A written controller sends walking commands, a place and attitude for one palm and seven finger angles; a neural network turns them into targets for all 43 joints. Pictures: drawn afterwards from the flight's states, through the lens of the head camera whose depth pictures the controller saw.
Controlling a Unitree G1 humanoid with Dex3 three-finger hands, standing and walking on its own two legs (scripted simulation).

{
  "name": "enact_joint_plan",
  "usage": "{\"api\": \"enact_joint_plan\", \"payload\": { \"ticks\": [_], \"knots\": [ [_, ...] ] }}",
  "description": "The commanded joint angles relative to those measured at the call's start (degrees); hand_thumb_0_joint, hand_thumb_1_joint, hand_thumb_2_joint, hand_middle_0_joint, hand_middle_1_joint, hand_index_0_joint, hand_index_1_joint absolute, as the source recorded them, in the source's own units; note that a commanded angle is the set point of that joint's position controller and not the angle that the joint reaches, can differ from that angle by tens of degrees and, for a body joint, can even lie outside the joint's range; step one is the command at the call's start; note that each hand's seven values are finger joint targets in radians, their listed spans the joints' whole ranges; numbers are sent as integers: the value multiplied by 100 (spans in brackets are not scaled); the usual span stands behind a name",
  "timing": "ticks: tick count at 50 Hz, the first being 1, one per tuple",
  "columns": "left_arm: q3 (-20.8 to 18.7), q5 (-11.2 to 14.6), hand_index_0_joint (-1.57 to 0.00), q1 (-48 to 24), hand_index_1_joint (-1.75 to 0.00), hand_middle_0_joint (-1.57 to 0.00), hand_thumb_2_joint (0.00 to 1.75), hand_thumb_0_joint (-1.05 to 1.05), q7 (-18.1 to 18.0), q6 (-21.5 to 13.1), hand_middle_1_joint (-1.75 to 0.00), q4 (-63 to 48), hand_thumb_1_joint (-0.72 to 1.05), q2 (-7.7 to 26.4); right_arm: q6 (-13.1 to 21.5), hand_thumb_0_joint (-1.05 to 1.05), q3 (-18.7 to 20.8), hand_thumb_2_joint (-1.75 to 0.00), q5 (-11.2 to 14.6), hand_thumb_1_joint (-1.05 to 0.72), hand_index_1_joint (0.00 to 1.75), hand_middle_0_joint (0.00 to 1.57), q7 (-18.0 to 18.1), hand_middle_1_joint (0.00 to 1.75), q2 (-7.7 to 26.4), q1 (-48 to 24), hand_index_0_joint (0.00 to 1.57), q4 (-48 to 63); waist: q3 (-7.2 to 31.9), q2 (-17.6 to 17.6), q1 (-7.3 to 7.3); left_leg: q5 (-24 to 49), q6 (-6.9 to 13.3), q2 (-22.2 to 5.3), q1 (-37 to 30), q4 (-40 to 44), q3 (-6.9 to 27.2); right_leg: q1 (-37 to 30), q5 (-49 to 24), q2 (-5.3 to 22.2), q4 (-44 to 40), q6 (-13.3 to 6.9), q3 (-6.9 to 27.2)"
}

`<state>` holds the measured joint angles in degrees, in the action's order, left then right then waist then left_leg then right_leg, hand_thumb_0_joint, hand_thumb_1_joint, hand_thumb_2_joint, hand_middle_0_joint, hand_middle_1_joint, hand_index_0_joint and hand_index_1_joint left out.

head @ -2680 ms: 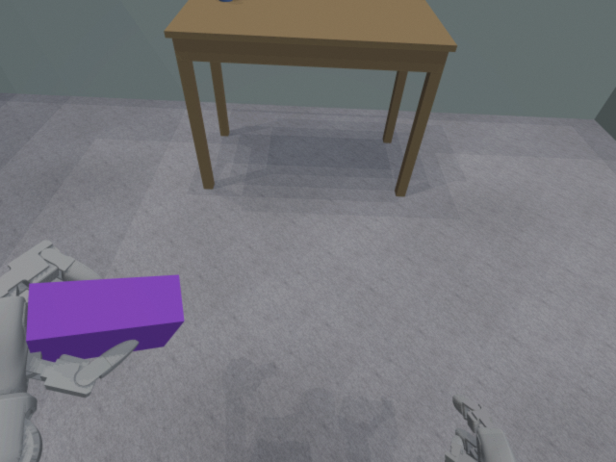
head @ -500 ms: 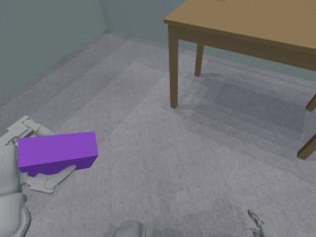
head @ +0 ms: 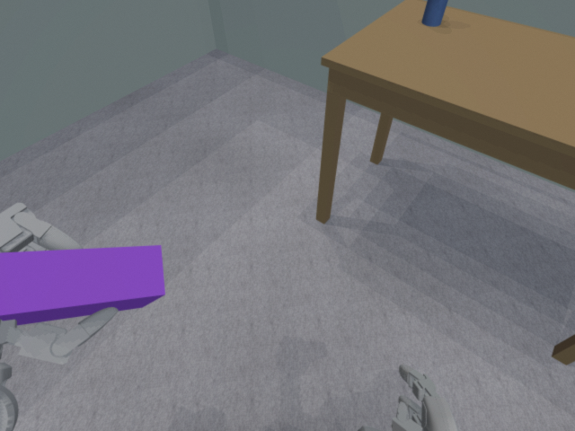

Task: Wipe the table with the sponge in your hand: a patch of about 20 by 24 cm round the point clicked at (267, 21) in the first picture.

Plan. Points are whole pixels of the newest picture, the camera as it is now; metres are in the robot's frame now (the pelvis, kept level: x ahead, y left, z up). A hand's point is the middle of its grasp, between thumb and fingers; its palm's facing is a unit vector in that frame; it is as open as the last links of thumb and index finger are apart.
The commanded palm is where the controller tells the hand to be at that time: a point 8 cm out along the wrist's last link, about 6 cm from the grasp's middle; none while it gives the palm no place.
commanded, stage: walk to a spot facing it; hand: left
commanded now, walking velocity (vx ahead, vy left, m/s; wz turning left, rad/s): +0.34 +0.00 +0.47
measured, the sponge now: (108, 283) +0.23 +0.20 +0.17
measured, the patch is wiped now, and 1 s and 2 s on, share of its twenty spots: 0.00 0.00 0.00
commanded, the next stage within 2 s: turn to face it in 1.18 s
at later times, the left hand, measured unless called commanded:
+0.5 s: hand (58, 214) +0.30 +0.28 +0.18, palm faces +0.56 -0.72 -0.41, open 9.3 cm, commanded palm +0.22 +0.31 +0.19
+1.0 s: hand (92, 172) +0.38 +0.28 +0.17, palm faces +0.68 -0.58 -0.45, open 9.3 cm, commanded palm +0.29 +0.30 +0.19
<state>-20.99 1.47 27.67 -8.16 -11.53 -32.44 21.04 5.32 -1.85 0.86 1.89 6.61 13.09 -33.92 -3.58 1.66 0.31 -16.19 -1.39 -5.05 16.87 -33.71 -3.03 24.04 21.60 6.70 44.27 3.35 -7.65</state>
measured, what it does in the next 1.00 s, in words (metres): walks ahead, turning left: right foot, then left foot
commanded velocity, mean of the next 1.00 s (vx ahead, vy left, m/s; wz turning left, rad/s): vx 0.30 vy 0.00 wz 0.48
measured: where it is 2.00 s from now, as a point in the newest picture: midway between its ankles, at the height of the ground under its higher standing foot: (297, 391)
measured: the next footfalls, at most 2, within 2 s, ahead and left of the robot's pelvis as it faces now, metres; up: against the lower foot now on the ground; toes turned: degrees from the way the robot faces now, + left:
right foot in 0.04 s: +0.11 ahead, -0.15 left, +0.00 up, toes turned -9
left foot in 0.42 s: +0.18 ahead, +0.13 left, +0.00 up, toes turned +22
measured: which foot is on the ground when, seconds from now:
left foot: down 0.00-0.04, up 0.06-0.40, down 0.42-0.82, up 0.84-1.00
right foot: up 0.00-0.02, down 0.04-0.42, up 0.44-0.80, down 0.82-1.00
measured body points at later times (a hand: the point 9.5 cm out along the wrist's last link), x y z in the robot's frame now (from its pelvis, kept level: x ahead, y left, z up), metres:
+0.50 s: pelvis +0.13 +0.00 -0.01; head +0.17 +0.04 +0.43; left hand +0.26 +0.31 +0.20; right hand +0.36 -0.21 -0.07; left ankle +0.15 +0.12 -0.73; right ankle +0.08 -0.14 -0.66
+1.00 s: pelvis +0.27 -0.02 +0.00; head +0.32 -0.03 +0.45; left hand +0.34 +0.30 +0.19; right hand +0.54 -0.17 -0.10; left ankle +0.19 +0.09 -0.62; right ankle +0.32 -0.10 -0.73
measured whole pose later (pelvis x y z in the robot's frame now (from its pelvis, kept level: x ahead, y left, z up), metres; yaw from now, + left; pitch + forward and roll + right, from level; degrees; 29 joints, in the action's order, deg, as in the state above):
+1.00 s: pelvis +0.27 -0.02 +0.00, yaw +27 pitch -1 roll +2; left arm -17.6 0.3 24.2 -7.4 -9.4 -28.2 18.7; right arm 3.1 1.2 -0.3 3.5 14.6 7.9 -38.0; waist -6.0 1.3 0.0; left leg -23.3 -2.1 -3.5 31.6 -73.8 -3.0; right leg 14.4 17.8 7.8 33.6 -1.6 -15.4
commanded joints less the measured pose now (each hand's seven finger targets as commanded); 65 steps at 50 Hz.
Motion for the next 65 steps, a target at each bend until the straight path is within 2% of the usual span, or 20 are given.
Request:
{"api": "enact_joint_plan", "payload": {
  "ticks": [1, 2, 3, 10, 16, 19, 20, 22, 24, 31, 39, 40, 41, 42, 49, 58, 60, 61, 62, 65],
  "knots": [
    [-684, -53, -120, -386, -160, -120, 130, 0, -145, -289, -160, -955, 10, 889, 303, 0, 436, -90, -3, -90, 30, 20, 172, 30, 926, -449, 20, 688, 1016, -110, 146, -1131, 541, -193, 927, -591, 25, -2077, -108, 36, -1909, -118, 178],
    [-792, -85, -120, -565, -160, -120, 130, 0, -181, -193, -160, -808, 10, 1137, 239, 0, 415, -90, 3, -90, 30, 20, 185, 30, 743, -513, 20, 747, 936, -2149, 173, -1768, 218, 466, 2235, -2530, -485, -2517, 611, 1527, -2757, -716, 2461],
    [-948, -8, -120, -754, -160, -120, 130, 0, -227, -122, -160, -699, 10, 1340, 269, 0, 431, -90, -50, -90, 30, 20, 225, 30, 967, -804, 20, 753, 793, -2277, 254, -1765, 138, 371, 2763, -3823, 203, -2390, 599, 2408, -3225, -1190, 3582],
    [-535, -75, -120, -958, -160, -120, 130, 0, -98, -319, -160, -549, 10, 939, -14, 0, 378, -90, -116, -90, 30, 20, 161, 30, 1019, -770, 20, 544, 431, -1166, 28, -531, -33, -124, 1942, -2930, -83, -1837, -1565, 1583, -2764, -899, 434],
    [-693, -13, -120, -454, -160, -120, 130, 0, -327, -300, -160, -1416, 10, 1038, 39, 0, 541, -90, -110, -90, 30, 20, 153, 30, 987, -727, 20, 988, 627, -1253, 269, -654, 100, 43, 1104, -750, -782, -2247, -2641, 1682, -2282, -1004, 47],
    [-782, 22, -120, -492, -160, -120, 130, 0, -420, -301, -160, -1881, 10, 1101, 5, 0, 590, -90, -113, -90, 30, 20, 173, 30, 984, -425, 20, 1078, 1243, -628, -49, 64, 94, 626, -180, 293, -1274, -2035, -3335, 1313, -679, -736, -494],
    [-784, 26, -120, -547, -160, -120, 130, 0, -424, -368, -160, -2023, 10, 1104, 5, 0, 648, -90, -87, -90, 30, 20, 219, 30, 1067, -333, 20, 1113, 1585, 85, -207, 412, 227, 545, -1257, 562, -1001, -1411, -3214, 1054, 599, -491, -677],
    [-738, -19, -120, -373, -160, -120, 130, 0, -432, -565, -160, -2298, 10, 1034, 72, 0, 652, -90, -75, -90, 30, 20, 140, 30, 1237, -436, 20, 1173, 1693, 2725, -111, 3432, 1523, -1869, -2750, 1170, 3070, 1181, 1777, -306, 3366, -48, -144],
    [-1083, -95, -120, -631, -160, -120, 130, 0, -268, -530, -160, -1663, 10, 1537, 130, 0, 618, -90, -46, -90, 30, 20, 16, 30, 1241, -565, 20, 989, 1228, 1308, -124, 2585, 1682, -1972, -2039, 1244, 3103, 1788, 1254, 162, 3691, -159, 675],
    [-777, 134, -120, 180, -160, -120, 130, 0, -63, -465, -160, -1641, 10, 780, 313, 0, 558, -90, 46, -90, 30, 20, -37, 30, 1042, -471, 20, 829, 964, 1413, 10, 1291, 1076, -894, -543, 1651, 740, 678, -289, 57, 1277, 66, 31],
    [-450, -16, -120, -781, -160, -120, 130, 0, -44, -212, -160, -446, 10, 712, 307, 0, 412, -90, -45, -90, 30, 20, 237, 30, 1001, -539, 20, 527, 762, 461, 138, 311, 804, -651, 45, 397, 506, -1514, -563, -433, -1595, 71, -442],
    [-435, -81, -120, -1009, -160, -120, 130, 0, -58, -155, -160, -447, 10, 820, 283, 0, 381, -90, -19, -90, 30, 20, 244, 30, 894, -549, 20, 510, 911, -355, 156, -185, 635, -277, 502, -860, 236, -2045, -299, 160, -2194, -154, 305],
    [-518, -138, -120, -1097, -160, -120, 130, 0, -99, -63, -160, -383, 10, 1062, 238, 0, 336, -90, -20, -90, 30, 20, 254, 30, 697, -589, 20, 576, 984, -2101, 205, -1599, 318, 509, 1902, -2816, -256, -2738, -170, 1686, -2787, -762, 2557],
    [-622, -54, -120, -1352, -160, -120, 130, 0, -138, -29, -160, -547, 10, 1281, 295, 0, 342, -90, -80, -90, 30, 20, 279, 30, 956, -934, 20, 651, 803, -2087, 252, -1801, 193, 510, 2484, -4058, 384, -2493, -265, 2512, -3150, -1136, 3569],
    [-929, -29, -120, -533, -160, -120, 130, 0, -157, -337, -160, -1284, 10, 1324, 24, 0, 427, -90, -136, -90, 30, 20, 185, 30, 983, -1011, 20, 670, 600, -805, 46, -599, -156, -140, 2000, -3570, 82, -1975, -2815, 1658, -2515, -943, 361],
    [-1184, 200, -120, 362, -160, -120, 130, 0, -416, -255, -160, -1559, 10, 1179, -163, 0, 579, -90, -112, -90, 30, 20, 208, 30, 928, -521, 20, 1149, 1422, -1138, -1, 4, -128, 478, 344, 66, -1193, -2346, -4913, 1449, -676, -661, -630],
    [-1046, 242, -120, 108, -160, -120, 130, 0, -416, -320, -160, -1772, 10, 1125, -179, 0, 646, -90, -92, -90, 30, 20, 269, 30, 1038, -413, 20, 1166, 1834, 32, -309, 1581, 179, 192, -1507, 891, -534, -1046, -3241, 960, 1360, -187, -698],
    [-933, 285, -120, 232, -160, -120, 130, 0, -362, -432, -160, -1909, 10, 1052, -104, 0, 698, -90, -96, -90, 30, 20, 267, 30, 1208, -511, 20, 1187, 1770, 1747, -152, 4703, 1037, -1461, -2270, 875, 1801, 537, 773, 45, 2678, 187, -450],
    [-1052, 122, -120, 95, -160, -120, 130, 0, -321, -526, -160, -1887, 10, 1304, 6, 0, 607, -90, -91, -90, 30, 20, 146, 30, 1229, -363, 20, 1153, 1795, 1766, -107, 6398, 1735, -2262, -2423, 761, 3168, 1200, 2313, -212, 3282, 88, 296],
    [-1076, 57, -120, -301, -160, -120, 130, 0, -155, -422, -160, -1747, 10, 1388, 56, 0, 730, -90, 16, -90, 30, 20, 35, 30, 1356, -450, 20, 910, 1375, 1002, -116, 4293, 1458, -1700, -1602, 792, 1925, 1338, 1220, 41, 2872, 88, 709]
  ]
}}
